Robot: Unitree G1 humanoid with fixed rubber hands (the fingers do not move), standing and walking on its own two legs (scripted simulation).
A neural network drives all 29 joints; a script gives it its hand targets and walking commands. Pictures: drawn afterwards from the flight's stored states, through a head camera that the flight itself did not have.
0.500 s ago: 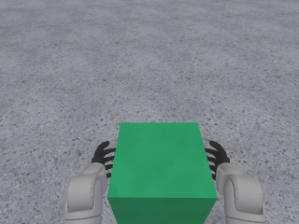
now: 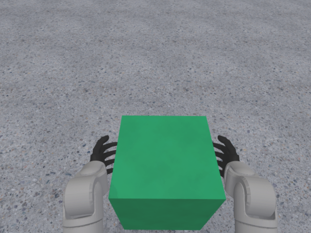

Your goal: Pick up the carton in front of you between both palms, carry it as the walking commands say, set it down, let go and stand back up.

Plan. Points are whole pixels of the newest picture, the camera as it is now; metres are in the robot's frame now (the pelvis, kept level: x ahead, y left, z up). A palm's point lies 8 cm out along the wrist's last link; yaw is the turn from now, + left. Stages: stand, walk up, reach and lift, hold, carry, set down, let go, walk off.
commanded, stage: carry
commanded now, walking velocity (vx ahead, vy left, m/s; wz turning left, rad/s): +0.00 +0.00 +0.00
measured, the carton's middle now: (163, 175) +0.29 +0.00 +0.00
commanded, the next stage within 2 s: none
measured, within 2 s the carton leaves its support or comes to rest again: neither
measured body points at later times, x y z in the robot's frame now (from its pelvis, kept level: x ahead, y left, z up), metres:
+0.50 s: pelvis +0.12 -0.02 -0.01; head +0.10 -0.02 +0.44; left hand +0.39 +0.14 +0.07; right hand +0.40 -0.16 +0.07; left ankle +0.07 +0.08 -0.74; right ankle +0.07 -0.13 -0.74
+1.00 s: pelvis +0.09 -0.02 -0.01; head +0.05 -0.02 +0.44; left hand +0.36 +0.14 +0.07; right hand +0.36 -0.16 +0.07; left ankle +0.07 +0.08 -0.74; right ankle +0.07 -0.13 -0.74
